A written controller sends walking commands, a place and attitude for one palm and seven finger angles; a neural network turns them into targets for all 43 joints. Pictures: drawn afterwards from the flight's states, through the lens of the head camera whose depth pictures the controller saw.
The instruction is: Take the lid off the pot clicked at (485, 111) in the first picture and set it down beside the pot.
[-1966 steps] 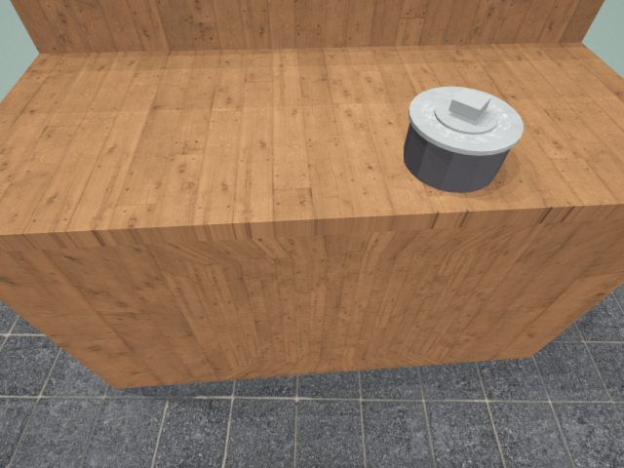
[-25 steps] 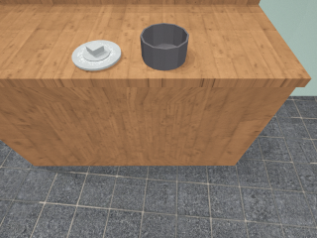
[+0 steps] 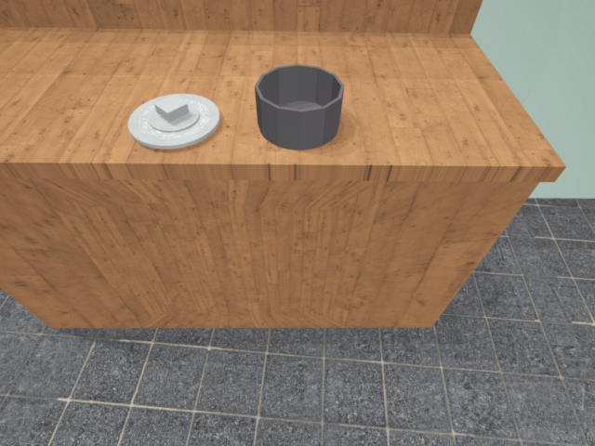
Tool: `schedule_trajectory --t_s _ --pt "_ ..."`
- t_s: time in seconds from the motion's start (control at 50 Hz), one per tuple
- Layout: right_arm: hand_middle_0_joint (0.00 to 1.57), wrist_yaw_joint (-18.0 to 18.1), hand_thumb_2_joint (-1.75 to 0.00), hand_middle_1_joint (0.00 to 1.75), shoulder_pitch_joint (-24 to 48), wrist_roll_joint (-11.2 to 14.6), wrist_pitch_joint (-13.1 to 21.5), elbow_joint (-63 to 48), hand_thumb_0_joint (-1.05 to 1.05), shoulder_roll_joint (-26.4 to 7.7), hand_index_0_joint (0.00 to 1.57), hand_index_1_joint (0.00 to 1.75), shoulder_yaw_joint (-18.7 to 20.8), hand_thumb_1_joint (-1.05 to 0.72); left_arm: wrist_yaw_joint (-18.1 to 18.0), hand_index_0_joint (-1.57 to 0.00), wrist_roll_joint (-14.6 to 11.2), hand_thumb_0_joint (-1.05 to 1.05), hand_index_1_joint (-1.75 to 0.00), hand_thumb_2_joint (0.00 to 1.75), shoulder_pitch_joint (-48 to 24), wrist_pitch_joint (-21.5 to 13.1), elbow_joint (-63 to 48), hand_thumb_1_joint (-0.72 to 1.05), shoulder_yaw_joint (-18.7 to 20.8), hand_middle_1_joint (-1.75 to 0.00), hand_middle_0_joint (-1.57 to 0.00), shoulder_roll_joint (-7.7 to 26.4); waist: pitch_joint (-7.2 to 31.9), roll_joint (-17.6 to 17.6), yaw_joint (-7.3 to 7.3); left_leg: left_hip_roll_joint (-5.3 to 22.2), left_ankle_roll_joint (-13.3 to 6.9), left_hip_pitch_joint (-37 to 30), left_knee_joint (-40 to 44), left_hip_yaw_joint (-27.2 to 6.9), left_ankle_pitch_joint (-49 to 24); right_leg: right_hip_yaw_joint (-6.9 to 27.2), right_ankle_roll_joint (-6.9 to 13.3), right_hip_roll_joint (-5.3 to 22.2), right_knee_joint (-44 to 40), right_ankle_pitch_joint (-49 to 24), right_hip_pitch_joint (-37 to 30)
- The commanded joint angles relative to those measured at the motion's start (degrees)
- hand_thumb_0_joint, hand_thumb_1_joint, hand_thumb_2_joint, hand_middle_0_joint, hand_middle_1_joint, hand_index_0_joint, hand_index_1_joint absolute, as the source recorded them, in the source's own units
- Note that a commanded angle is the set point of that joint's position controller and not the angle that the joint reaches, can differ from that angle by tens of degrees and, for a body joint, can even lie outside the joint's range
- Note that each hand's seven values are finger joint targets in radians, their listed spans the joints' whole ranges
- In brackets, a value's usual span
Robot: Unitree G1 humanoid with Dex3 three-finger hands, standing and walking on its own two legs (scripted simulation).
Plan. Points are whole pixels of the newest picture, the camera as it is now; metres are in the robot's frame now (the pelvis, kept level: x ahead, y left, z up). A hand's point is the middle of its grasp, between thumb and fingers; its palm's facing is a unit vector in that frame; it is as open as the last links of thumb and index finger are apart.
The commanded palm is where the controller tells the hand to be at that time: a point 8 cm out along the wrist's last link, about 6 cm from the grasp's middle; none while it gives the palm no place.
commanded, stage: let the arm hang, fingers relaxed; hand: left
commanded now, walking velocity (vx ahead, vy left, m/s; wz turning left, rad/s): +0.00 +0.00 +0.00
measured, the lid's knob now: (171, 108) +0.68 +0.28 +0.07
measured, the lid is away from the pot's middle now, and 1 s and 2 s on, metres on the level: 0.25 0.25 0.25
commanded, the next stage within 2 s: look to check the result in 0.22 s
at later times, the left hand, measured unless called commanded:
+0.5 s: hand out of the picture +0.01 +0.18 -0.17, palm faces +0.03 -0.98 -0.20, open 7.3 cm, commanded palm none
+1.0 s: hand out of the picture +0.00 +0.17 -0.17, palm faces +0.03 -0.98 -0.20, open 7.3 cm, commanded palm none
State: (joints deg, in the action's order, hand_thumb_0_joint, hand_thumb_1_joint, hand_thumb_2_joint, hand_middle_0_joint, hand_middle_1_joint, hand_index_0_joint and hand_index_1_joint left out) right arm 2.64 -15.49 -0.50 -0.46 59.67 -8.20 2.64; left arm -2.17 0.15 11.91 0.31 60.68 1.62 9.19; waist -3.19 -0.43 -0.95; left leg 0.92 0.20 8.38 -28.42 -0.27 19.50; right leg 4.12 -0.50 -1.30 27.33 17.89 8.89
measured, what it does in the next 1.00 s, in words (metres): stands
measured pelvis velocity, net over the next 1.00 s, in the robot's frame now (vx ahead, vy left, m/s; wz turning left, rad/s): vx -0.02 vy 0.00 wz -0.01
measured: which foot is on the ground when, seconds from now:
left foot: down 0.00-1.00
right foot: down 0.00-1.00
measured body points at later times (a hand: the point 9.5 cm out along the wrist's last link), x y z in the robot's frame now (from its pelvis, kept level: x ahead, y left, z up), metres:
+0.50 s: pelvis -0.01 +0.00 +0.00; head +0.02 +0.00 +0.45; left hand +0.01 +0.23 -0.16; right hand -0.02 -0.22 -0.16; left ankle -0.05 +0.12 -0.74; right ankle -0.04 -0.13 -0.74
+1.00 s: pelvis -0.02 +0.00 +0.00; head +0.01 +0.00 +0.45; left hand +0.00 +0.23 -0.16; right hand -0.03 -0.21 -0.16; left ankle -0.05 +0.12 -0.74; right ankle -0.04 -0.13 -0.74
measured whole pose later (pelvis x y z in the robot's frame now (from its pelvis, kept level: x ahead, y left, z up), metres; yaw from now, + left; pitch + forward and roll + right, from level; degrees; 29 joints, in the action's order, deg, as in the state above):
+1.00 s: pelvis -0.02 +0.00 +0.00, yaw -1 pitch -1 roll +0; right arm 2.6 -16.9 -0.4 -0.3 61.8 -6.7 2.2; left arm -2.4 0.2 14.2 0.1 63.3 1.5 8.4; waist -3.7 -0.4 -0.8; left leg 1.0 0.1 9.1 -27.3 0.3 17.3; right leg 4.6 -0.7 -1.3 26.2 15.5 9.8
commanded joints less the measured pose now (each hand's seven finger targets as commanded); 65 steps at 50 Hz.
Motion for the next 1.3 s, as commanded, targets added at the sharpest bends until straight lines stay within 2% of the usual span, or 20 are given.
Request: schedule_trajectory --t_s 0.0,0.04,0.06,0.14,0.18,0.36,0.44,0.48,0.54,0.56,0.68,0.82,0.86,0.94,0.96,1.04,1.06,1.2,1.24,1.28 --pt "0.20 0.22 -0.90 0.30 -4.68 0.11 0.61 -1.31 0.00 -4.94 0.20 0.30 1.07 -0.90 -0.24 -0.20 0.11 0.00 -0.30 0.90 2.54 -0.62 -1.90 0.90 1.29 -0.30 -0.20 6.22 1.25 -0.03 -0.02 4.45 -2.59 -1.16 3.01 -1.70 -20.36 1.07 2.58 4.82 -3.10 -21.00 0.62" --pt "0.20 0.26 -0.90 0.30 -5.05 0.15 0.66 -1.09 0.00 -5.02 0.20 0.30 1.04 -0.90 -0.27 -0.20 0.07 0.00 -0.30 0.90 2.73 -0.76 -1.75 0.90 1.29 -0.30 -0.20 6.12 2.06 0.60 -0.10 4.40 -2.49 -1.34 2.92 -1.56 -20.48 1.26 2.57 4.90 -3.33 -21.76 -0.12" --pt "0.20 0.21 -0.90 0.30 -4.78 0.24 0.52 -1.16 0.00 -4.77 0.20 0.30 1.07 -0.90 -0.31 -0.20 0.14 0.00 -0.30 0.90 2.70 -0.65 -1.73 0.90 1.21 -0.30 -0.20 6.12 0.56 0.92 -0.05 4.32 -2.46 -0.85 3.25 -1.56 -18.52 1.19 2.54 4.84 -3.64 -20.10 0.98" --pt "0.20 0.22 -0.90 0.30 -5.27 0.17 0.62 -0.70 0.00 -4.80 0.20 0.30 0.92 -0.90 -0.26 -0.20 0.06 0.00 -0.30 0.90 3.11 -0.74 -1.32 0.90 1.21 -0.30 -0.20 5.91 1.47 0.39 -0.13 4.37 -2.55 -1.17 3.37 -1.66 -18.97 1.29 2.50 4.80 -3.80 -20.44 0.38" --pt "0.20 0.18 -0.90 0.30 -5.54 0.20 0.54 -0.50 0.00 -4.57 0.20 0.30 0.93 -0.90 -0.28 -0.20 0.08 0.00 -0.30 0.90 3.24 -0.67 -1.11 0.90 1.15 -0.30 -0.20 5.87 1.06 -0.03 -0.07 4.44 -2.61 -0.85 3.82 -1.79 -17.05 1.38 2.44 4.70 -4.25 -18.23 0.87" --pt "0.20 0.31 -0.90 0.30 -5.94 0.28 0.60 0.11 0.00 -4.12 0.20 0.30 0.85 -0.90 -0.36 -0.20 0.13 0.00 -0.30 0.90 3.97 -0.69 -0.35 0.90 1.05 -0.30 -0.20 5.21 0.30 -0.23 -0.09 4.59 -2.61 -0.79 4.24 -1.94 -17.10 1.22 2.35 4.39 -4.23 -17.54 1.67" --pt "0.20 0.34 -0.90 0.30 -6.21 0.22 0.75 0.44 0.00 -4.03 0.20 0.30 0.82 -0.90 -0.33 -0.20 0.08 0.00 -0.30 0.90 4.20 -0.82 0.07 0.90 1.09 -0.30 -0.20 4.87 1.24 -0.11 -0.05 4.71 -2.71 -1.24 4.36 -1.87 -18.08 1.17 2.26 4.54 -4.08 -18.60 1.17" --pt "0.20 0.34 -0.90 0.30 -6.11 0.22 0.67 0.41 0.00 -3.98 0.20 0.30 0.78 -0.90 -0.34 -0.20 0.12 0.00 -0.30 0.90 4.15 -0.70 0.11 0.90 1.06 -0.30 -0.20 4.82 0.08 -0.53 -0.07 4.83 -2.75 -0.92 4.59 -2.06 -17.33 1.02 2.22 4.35 -4.21 -17.34 2.08" --pt "0.20 0.37 -0.90 0.30 -6.19 0.16 0.77 0.55 0.00 -3.93 0.20 0.30 0.77 -0.90 -0.34 -0.20 0.09 0.00 -0.30 0.90 4.46 -0.77 0.29 0.90 1.04 -0.30 -0.20 4.63 0.81 -0.40 -0.02 4.87 -2.76 -1.17 4.67 -1.96 -17.85 1.03 2.21 4.44 -4.05 -17.93 1.72" --pt "0.20 0.35 -0.90 0.30 -6.10 0.25 0.68 0.42 0.00 -3.85 0.20 0.30 0.79 -0.90 -0.37 -0.20 0.17 0.00 -0.30 0.90 4.24 -0.66 0.29 0.90 1.00 -0.30 -0.20 4.64 -0.62 -0.93 -0.06 4.87 -2.78 -0.60 5.10 -2.19 -16.53 1.10 2.21 4.18 -4.17 -16.27 2.69" --pt "0.20 0.17 -0.90 0.30 -5.95 0.22 0.57 0.57 0.00 -3.76 0.20 0.30 0.83 -0.90 -0.33 -0.20 0.17 0.00 -0.30 0.90 4.48 -0.72 0.52 0.90 0.94 -0.30 -0.20 4.91 -0.50 1.01 -0.04 4.45 -2.61 0.23 4.98 -2.01 -13.40 1.71 2.19 4.55 -5.13 -14.63 2.49" --pt "0.20 0.21 -0.90 0.30 -5.96 0.16 0.77 0.57 0.00 -3.86 0.20 0.30 0.73 -0.90 -0.29 -0.20 0.15 0.00 -0.30 0.90 4.90 -0.79 0.65 0.90 0.94 -0.30 -0.20 4.53 0.28 -0.61 0.01 4.61 -2.74 -0.17 5.10 -2.24 -14.57 1.80 2.19 4.38 -4.71 -15.38 2.46" --pt "0.20 0.22 -0.90 0.30 -6.02 0.26 0.69 0.54 0.00 -3.80 0.20 0.30 0.76 -0.90 -0.33 -0.20 0.20 0.00 -0.30 0.90 4.72 -0.74 0.69 0.90 0.87 -0.30 -0.20 4.62 -0.83 -0.55 -0.07 4.58 -2.68 0.25 5.22 -2.35 -14.20 1.74 2.16 4.20 -4.61 -14.75 3.25" --pt "0.20 0.29 -0.90 0.30 -6.24 0.25 0.90 0.80 0.00 -3.81 0.20 0.30 0.77 -0.90 -0.34 -0.20 0.10 0.00 -0.30 0.90 5.26 -0.98 0.99 0.90 0.91 -0.30 -0.20 4.51 1.55 0.53 -0.05 4.58 -2.64 -0.98 4.49 -2.03 -16.52 1.85 2.13 4.56 -4.43 -17.68 1.79" --pt "0.20 0.27 -0.90 0.30 -6.01 0.32 0.75 0.73 0.00 -3.64 0.20 0.30 0.83 -0.90 -0.40 -0.20 0.18 0.00 -0.30 0.90 5.11 -0.86 0.91 0.90 0.90 -0.30 -0.20 4.45 -0.19 0.25 -0.01 4.49 -2.59 -0.35 4.77 -2.12 -15.14 1.87 2.16 4.47 -4.61 -16.13 3.03" --pt "0.20 0.27 -0.90 0.30 -6.11 0.24 0.81 1.00 0.00 -3.55 0.20 0.30 0.74 -0.90 -0.35 -0.20 0.15 0.00 -0.30 0.90 5.39 -0.88 1.13 0.90 0.94 -0.30 -0.20 4.33 0.08 -0.35 0.02 4.63 -2.67 -0.34 5.03 -2.11 -15.06 1.83 2.10 4.51 -4.80 -15.89 2.59" --pt "0.20 0.21 -0.90 0.30 -6.09 0.33 0.67 0.92 0.00 -3.58 0.20 0.30 0.75 -0.90 -0.39 -0.20 0.20 0.00 -0.30 0.90 5.31 -0.82 1.04 0.90 0.84 -0.30 -0.20 4.58 -0.91 0.23 0.01 4.54 -2.55 0.28 5.16 -2.15 -13.62 1.90 2.10 4.43 -5.02 -14.45 3.25" --pt "0.20 0.18 -0.90 0.30 -6.41 0.15 0.67 1.17 0.00 -3.34 0.20 0.30 0.70 -0.90 -0.38 -0.20 0.22 0.00 -0.30 0.90 5.39 -0.77 1.23 0.90 0.82 -0.30 -0.20 4.01 -1.44 -0.05 -0.02 4.48 -2.68 1.08 5.71 -2.60 -12.13 1.86 2.14 4.27 -5.43 -12.37 3.45" --pt "0.20 0.21 -0.90 0.30 -6.37 0.22 0.84 1.12 0.00 -3.41 0.20 0.30 0.73 -0.90 -0.35 -0.20 0.15 0.00 -0.30 0.90 5.79 -0.92 1.37 0.90 0.82 -0.30 -0.20 4.06 0.05 -0.16 0.02 4.49 -2.72 0.00 5.17 -2.37 -13.95 2.00 2.14 4.51 -5.20 -14.34 2.84" --pt "0.20 0.22 -0.90 0.30 -6.62 0.23 0.75 1.25 0.00 -3.44 0.20 0.30 0.69 -0.90 -0.38 -0.20 0.18 0.00 -0.30 0.90 5.46 -0.85 1.28 0.90 0.77 -0.30 -0.20 3.97 -0.81 -0.51 -0.14 4.62 -2.68 0.39 5.63 -2.54 -13.02 1.93 2.10 4.29 -5.23 -13.12 3.52"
